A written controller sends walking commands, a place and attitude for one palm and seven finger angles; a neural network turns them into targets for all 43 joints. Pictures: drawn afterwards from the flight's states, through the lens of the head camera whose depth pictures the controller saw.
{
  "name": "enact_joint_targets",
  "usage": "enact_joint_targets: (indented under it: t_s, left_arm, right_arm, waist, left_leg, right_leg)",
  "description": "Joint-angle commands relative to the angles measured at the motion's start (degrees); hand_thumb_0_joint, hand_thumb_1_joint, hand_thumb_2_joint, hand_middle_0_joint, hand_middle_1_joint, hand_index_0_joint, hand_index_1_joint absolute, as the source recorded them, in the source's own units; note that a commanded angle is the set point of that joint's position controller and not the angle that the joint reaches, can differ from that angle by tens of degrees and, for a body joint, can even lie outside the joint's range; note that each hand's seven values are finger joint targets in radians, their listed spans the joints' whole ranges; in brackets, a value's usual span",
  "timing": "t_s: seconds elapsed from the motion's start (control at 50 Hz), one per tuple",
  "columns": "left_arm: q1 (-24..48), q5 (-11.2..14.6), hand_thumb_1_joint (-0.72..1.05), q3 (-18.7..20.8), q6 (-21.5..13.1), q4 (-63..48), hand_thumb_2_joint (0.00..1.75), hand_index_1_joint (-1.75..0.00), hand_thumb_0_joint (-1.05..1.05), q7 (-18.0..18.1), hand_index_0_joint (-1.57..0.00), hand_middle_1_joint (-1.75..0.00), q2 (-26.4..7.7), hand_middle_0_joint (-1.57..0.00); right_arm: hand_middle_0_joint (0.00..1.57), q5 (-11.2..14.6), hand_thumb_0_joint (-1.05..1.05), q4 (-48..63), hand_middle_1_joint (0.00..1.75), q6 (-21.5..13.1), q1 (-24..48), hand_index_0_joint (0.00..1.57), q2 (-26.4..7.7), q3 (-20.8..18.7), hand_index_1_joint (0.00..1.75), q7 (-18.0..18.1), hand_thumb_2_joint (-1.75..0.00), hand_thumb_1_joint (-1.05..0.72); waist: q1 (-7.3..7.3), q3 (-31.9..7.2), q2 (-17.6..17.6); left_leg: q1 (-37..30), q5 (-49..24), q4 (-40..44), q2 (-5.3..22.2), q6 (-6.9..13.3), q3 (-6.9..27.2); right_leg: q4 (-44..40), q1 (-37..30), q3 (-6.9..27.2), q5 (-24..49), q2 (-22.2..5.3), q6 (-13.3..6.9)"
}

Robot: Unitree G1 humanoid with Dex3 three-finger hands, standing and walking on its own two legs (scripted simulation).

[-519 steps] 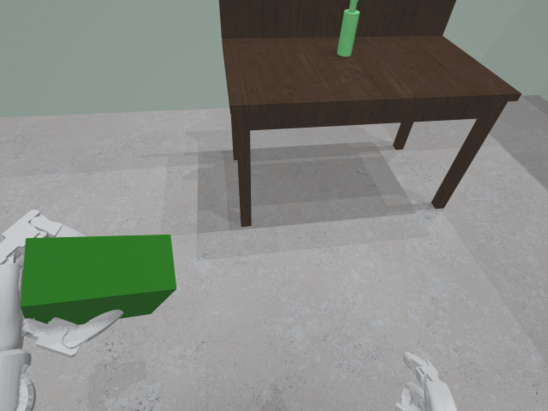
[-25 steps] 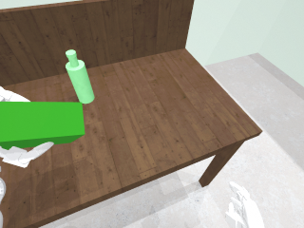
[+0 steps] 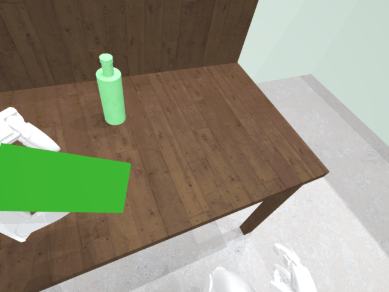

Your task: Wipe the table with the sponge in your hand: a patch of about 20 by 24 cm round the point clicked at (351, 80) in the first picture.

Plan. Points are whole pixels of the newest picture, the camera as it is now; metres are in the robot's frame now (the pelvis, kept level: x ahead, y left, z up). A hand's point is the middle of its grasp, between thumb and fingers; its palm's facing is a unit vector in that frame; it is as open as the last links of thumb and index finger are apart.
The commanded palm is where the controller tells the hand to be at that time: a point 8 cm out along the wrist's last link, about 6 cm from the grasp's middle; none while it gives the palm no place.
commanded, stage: come to a stop and stand still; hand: left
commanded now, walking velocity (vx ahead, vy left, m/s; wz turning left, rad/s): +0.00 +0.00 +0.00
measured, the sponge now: (77, 180) +0.23 +0.20 +0.17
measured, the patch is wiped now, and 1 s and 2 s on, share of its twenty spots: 0.00 0.00 0.00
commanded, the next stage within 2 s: look again from close up in 0.74 s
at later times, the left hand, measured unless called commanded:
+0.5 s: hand (71, 229) +0.17 +0.19 +0.16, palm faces +0.40 -0.85 -0.33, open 10.4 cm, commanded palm +0.12 +0.22 +0.17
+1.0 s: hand (72, 214) +0.19 +0.20 +0.15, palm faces +0.36 -0.86 -0.36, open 10.4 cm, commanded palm +0.14 +0.23 +0.17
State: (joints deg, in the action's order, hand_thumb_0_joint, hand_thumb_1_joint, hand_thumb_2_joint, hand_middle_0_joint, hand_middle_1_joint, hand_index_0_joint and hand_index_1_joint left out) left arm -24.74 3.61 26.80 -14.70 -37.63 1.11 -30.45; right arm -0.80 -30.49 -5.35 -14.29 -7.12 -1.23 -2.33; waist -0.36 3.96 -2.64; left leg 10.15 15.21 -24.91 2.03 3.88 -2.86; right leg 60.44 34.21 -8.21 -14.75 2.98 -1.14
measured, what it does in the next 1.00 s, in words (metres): steps on the spot: right foot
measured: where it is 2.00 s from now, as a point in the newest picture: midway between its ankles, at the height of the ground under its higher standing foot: outside the picture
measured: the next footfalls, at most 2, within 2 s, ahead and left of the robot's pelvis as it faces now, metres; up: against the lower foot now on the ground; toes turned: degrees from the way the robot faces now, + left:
right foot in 0.20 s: +0.07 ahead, -0.12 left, +0.00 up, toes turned +4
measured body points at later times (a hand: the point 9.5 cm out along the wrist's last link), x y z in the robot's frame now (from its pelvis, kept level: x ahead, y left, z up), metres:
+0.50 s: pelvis -0.04 -0.06 -0.01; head -0.05 -0.04 +0.44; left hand +0.14 +0.23 +0.18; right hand +0.14 -0.29 -0.08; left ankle -0.02 +0.05 -0.75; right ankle +0.03 -0.13 -0.75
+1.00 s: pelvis -0.03 -0.04 -0.01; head -0.03 -0.02 +0.44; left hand +0.17 +0.24 +0.17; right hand +0.11 -0.27 -0.09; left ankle -0.02 +0.05 -0.75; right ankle +0.03 -0.13 -0.75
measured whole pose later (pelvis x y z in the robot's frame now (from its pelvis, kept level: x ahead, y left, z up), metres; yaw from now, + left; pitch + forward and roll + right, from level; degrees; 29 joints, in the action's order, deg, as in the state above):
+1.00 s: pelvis -0.03 -0.04 -0.01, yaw -1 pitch -1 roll -1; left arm -24.5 1.6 19.8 -11.8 -24.9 5.8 -21.1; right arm 0.1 -36.1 -7.5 -15.2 -10.8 1.7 1.8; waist -0.7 1.1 -2.5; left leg 11.5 13.6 -26.5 -2.2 2.4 0.4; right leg 21.8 14.0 -3.6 -6.5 2.9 -3.1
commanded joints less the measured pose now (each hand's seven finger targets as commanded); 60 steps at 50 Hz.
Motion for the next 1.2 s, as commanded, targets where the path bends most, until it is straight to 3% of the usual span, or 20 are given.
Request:
enact_joint_targets:
  t_s: [0.0, 0.1, 0.16, 0.18, 0.22, 0.24, 0.26, 0.28, 0.3, 0.32, 0.36, 0.44, 0.56, 0.68, 0.78, 0.88, 0.94, 1.0, 1.1, 1.18]
  left_arm:
    - [3.2, 1.2, 0.1, 3.1, -0.5, -6.6, 1.3, -1.6, 0.0, 1.6, -1.2, -1.6, -4.7, -1.2]
    - [8.9, 1.2, 0.1, 2.7, -0.7, -8.1, 1.3, -1.6, 0.0, 3.8, -1.2, -1.6, -6.2, -1.2]
    - [12.3, 1.1, 0.1, 2.2, -1.2, -5.7, 1.3, -1.6, 0.0, 4.9, -1.2, -1.6, -6.2, -1.2]
    - [13.6, 1.2, 0.1, 1.5, -1.4, -5.0, 1.3, -1.6, 0.0, 5.2, -1.2, -1.6, -5.5, -1.2]
    - [14.6, 1.5, 0.1, 1.1, -2.1, -3.4, 1.3, -1.6, 0.0, 5.8, -1.2, -1.6, -4.5, -1.2]
    - [13.2, 2.0, 0.1, -0.1, -1.5, -1.6, 1.3, -1.6, 0.0, 5.8, -1.2, -1.6, -2.1, -1.2]
    - [12.5, 2.3, 0.1, -1.3, -1.3, -0.8, 1.3, -1.6, 0.0, 5.7, -1.2, -1.6, -1.1, -1.2]
    - [10.5, 2.3, 0.1, -0.1, -1.1, -0.4, 1.3, -1.6, 0.0, 6.0, -1.2, -1.6, -1.9, -1.2]
    - [8.3, 2.3, 0.1, 1.4, -0.8, -0.3, 1.3, -1.6, 0.0, 6.3, -1.2, -1.6, -2.8, -1.2]
    - [7.3, 2.3, 0.1, 0.3, -0.6, 0.5, 1.3, -1.6, 0.0, 6.3, -1.2, -1.6, -1.1, -1.2]
    - [7.4, 1.8, 0.1, 1.0, -0.6, 0.2, 1.3, -1.6, 0.0, 6.3, -1.2, -1.6, -1.8, -1.2]
    - [9.7, 0.8, 0.1, -0.5, -0.7, 0.5, 1.3, -1.6, 0.0, 6.4, -1.2, -1.6, -0.7, -1.2]
    - [11.9, -0.6, 0.1, -2.1, -1.0, -2.2, 1.3, -1.6, 0.0, 6.8, -1.2, -1.6, -0.6, -1.2]
    - [7.0, -0.7, 0.1, -0.3, -1.1, -2.3, 1.3, -1.6, 0.0, 7.0, -1.2, -1.6, -1.2, -1.2]
    - [5.3, -0.7, 0.1, -0.5, -0.8, 0.4, 1.3, -1.6, 0.0, 6.5, -1.2, -1.6, -0.4, -1.2]
    - [6.5, -1.0, 0.1, -0.7, -1.0, -0.1, 1.3, -1.6, 0.0, 6.1, -1.2, -1.6, -0.2, -1.2]
    - [7.8, -1.4, 0.1, -1.0, -1.5, -2.1, 1.3, -1.6, 0.0, 5.9, -1.2, -1.6, -0.2, -1.2]
    - [7.9, -1.5, 0.1, -1.3, -1.5, -2.6, 1.3, -1.6, 0.0, 5.6, -1.2, -1.6, -0.4, -1.2]
    - [5.6, -0.9, 0.1, -1.2, -0.9, -0.6, 1.3, -1.6, 0.0, 5.1, -1.2, -1.6, -0.2, -1.2]
    - [4.5, -0.5, 0.1, -1.2, -0.2, 1.0, 1.3, -1.6, 0.0, 4.8, -1.2, -1.6, 0.5, -1.2]
  right_arm:
    - [0.2, 1.3, 0.0, 8.2, 0.3, -2.5, 1.9, 0.2, -10.3, -2.8, 0.3, 1.5, -0.9, -0.9]
    - [0.2, 2.3, 0.0, 8.1, 0.3, -4.1, 4.7, 0.2, -9.9, -0.6, 0.3, 2.7, -0.9, -0.9]
    - [0.2, 2.2, 0.0, 7.0, 0.3, -4.8, 4.9, 0.2, -10.5, 0.1, 0.3, 3.2, -0.9, -0.9]
    - [0.2, 2.4, 0.0, 6.5, 0.3, -5.3, 4.6, 0.2, -10.8, 0.0, 0.3, 3.2, -0.9, -0.9]
    - [0.2, 2.3, 0.0, 5.4, 0.3, -5.5, 5.1, 0.2, -10.4, 0.2, 0.3, 3.4, -0.9, -0.9]
    - [0.2, 2.4, 0.0, 5.2, 0.3, -5.7, 5.3, 0.2, -11.4, -0.9, 0.3, 3.1, -0.9, -0.9]
    - [0.2, 2.3, 0.0, 4.9, 0.3, -5.8, 5.6, 0.2, -11.8, -1.2, 0.3, 2.9, -0.9, -0.9]
    - [0.2, 2.2, 0.0, 4.9, 0.3, -5.5, 6.2, 0.2, -11.4, -0.9, 0.3, 3.2, -0.9, -0.9]
    - [0.2, 2.4, 0.0, 4.7, 0.3, -5.1, 7.3, 0.2, -11.1, -0.7, 0.3, 3.6, -0.9, -0.9]
    - [0.2, 2.0, 0.0, 5.1, 0.3, -4.6, 7.3, 0.2, -10.4, 0.0, 0.3, 3.8, -0.9, -0.9]
    - [0.2, 1.7, 0.0, 5.4, 0.3, -4.3, 7.9, 0.2, -10.6, 0.4, 0.3, 4.0, -0.9, -0.9]
    - [0.2, 1.7, 0.0, 5.7, 0.3, -4.4, 7.9, 0.2, -10.9, 0.6, 0.3, 4.6, -0.9, -0.9]
    - [0.2, 1.5, 0.0, 5.3, 0.3, -5.2, 7.4, 0.2, -11.8, 0.1, 0.3, 4.8, -0.9, -0.9]
    - [0.2, 1.3, 0.0, 5.0, 0.3, -5.2, 6.5, 0.2, -11.9, -0.2, 0.3, 4.5, -0.9, -0.9]
    - [0.2, 1.5, 0.0, 4.6, 0.3, -4.9, 6.1, 0.2, -12.0, -0.1, 0.3, 4.6, -0.9, -0.9]
    - [0.2, 1.3, 0.0, 4.5, 0.3, -5.3, 6.4, 0.2, -11.8, 0.1, 0.3, 4.7, -0.9, -0.9]
    - [0.2, 1.1, 0.0, 4.6, 0.3, -6.1, 6.8, 0.2, -11.4, 0.2, 0.3, 4.8, -0.9, -0.9]
    - [0.2, 1.2, 0.0, 4.4, 0.3, -6.9, 6.2, 0.2, -11.1, 0.1, 0.3, 4.8, -0.9, -0.9]
    - [0.2, 1.3, 0.0, 4.7, 0.3, -6.7, 5.5, 0.2, -11.3, -0.4, 0.3, 4.5, -0.9, -0.9]
    - [0.2, 1.3, 0.0, 5.5, 0.3, -5.5, 5.5, 0.2, -11.5, -0.6, 0.3, 4.5, -0.9, -0.9]
  waist:
    - [0.58, -8.3, 13.4]
    - [-0.54, -10.1, 14.9]
    - [-1.0, -11.3, 7.9]
    - [-0.32, -12.0, 5.2]
    - [0.8, -11.6, 8.1]
    - [0.64, -12.7, 2.3]
    - [0.34, -12.6, -1.1]
    - [0.07, -11.5, -1.2]
    - [-0.05, -10.7, 2.1]
    - [-0.05, -8.8, 1.3]
    - [-0.21, -7.4, 1.0]
    - [-0.32, -6.6, 2.8]
    - [-0.53, -7.2, 6.2]
    - [-0.65, -8.9, 3.4]
    - [-0.26, -6.5, 1.9]
    - [-0.33, -6.7, 4.5]
    - [-0.59, -8.6, 7.9]
    - [-0.62, -10.7, 8.4]
    - [-0.41, -11.6, 6.6]
    - [-0.26, -11.1, 4.7]
  left_leg:
    - [-7.2, -48.7, 3.3, 12.3, -7.0, 8.3]
    - [1.4, -32.7, 3.1, 10.6, -4.4, 6.9]
    - [9.3, -15.9, -3.4, 7.0, -4.5, 8.4]
    - [9.9, -10.8, -6.8, 3.7, -4.6, 7.5]
    - [7.2, -8.0, -6.5, 1.4, -5.6, 9.0]
    - [4.5, -8.3, -7.2, -0.5, -4.9, 8.2]
    - [1.7, -4.9, -7.5, -1.6, -4.3, 8.0]
    - [-0.2, -1.6, -7.1, -1.8, -3.5, 7.5]
    - [-1.3, 2.1, -5.6, -1.6, -3.0, 6.7]
    - [-0.2, 4.3, -3.6, -1.2, -2.5, 6.9]
    - [1.0, 5.9, -1.6, -0.4, -2.0, 7.4]
    - [4.5, 7.7, 2.1, 0.2, -1.3, 8.8]
    - [3.6, 7.7, 0.9, -0.4, -1.2, 8.5]
    - [3.0, 5.8, -1.3, -0.8, -1.7, 8.4]
    - [2.6, 7.1, -2.7, -0.8, -1.8, 8.6]
    - [5.9, 7.6, 4.0, 1.1, -1.1, 10.8]
    - [8.8, 1.7, 9.7, 3.4, -1.1, 13.0]
    - [6.0, -8.7, 8.0, 3.3, -2.4, 11.4]
    - [2.6, -18.3, 5.7, 3.3, -4.7, 10.8]
    - [3.8, -18.2, 5.7, 3.7, -5.1, 11.0]
  right_leg:
    - [-4.8, 0.6, 0.5, 1.1, -1.3, 0.0]
    - [-26.6, -18.2, 1.4, 4.4, -2.9, -0.1]
    - [-38.2, -32.0, 5.5, 14.9, -5.3, -0.8]
    - [-37.9, -32.1, 10.0, 21.4, -8.4, -2.8]
    - [-38.0, -27.5, 13.4, 23.9, -11.5, -4.8]
    - [-38.9, -25.4, 18.2, 21.6, -12.0, -5.7]
    - [-42.0, -21.7, 19.9, 13.4, -13.4, -5.9]
    - [-44.9, -18.2, 20.2, 5.5, -14.1, -5.6]
    - [-47.1, -15.3, 20.4, -2.1, -13.4, -4.8]
    - [-48.3, -14.6, 19.2, -8.8, -12.8, -3.8]
    - [-49.7, -14.0, 18.5, -14.2, -11.5, -2.3]
    - [-49.7, -18.1, 17.2, -14.9, -9.5, -0.6]
    - [-49.8, -19.4, 17.8, -14.4, -9.6, -0.5]
    - [-49.9, -20.1, 18.4, -14.6, -11.0, -1.3]
    - [-50.4, -15.3, 18.3, -17.6, -10.9, -1.7]
    - [-46.9, -21.2, 16.1, -11.1, -8.1, -0.7]
    - [-41.2, -29.8, 13.2, 1.6, -6.1, -0.3]
    - [-39.3, -32.4, 12.1, 12.9, -6.6, -0.7]
    - [-38.8, -32.1, 11.8, 20.2, -7.2, -1.5]
    - [-39.3, -33.1, 12.0, 20.4, -7.7, -1.6]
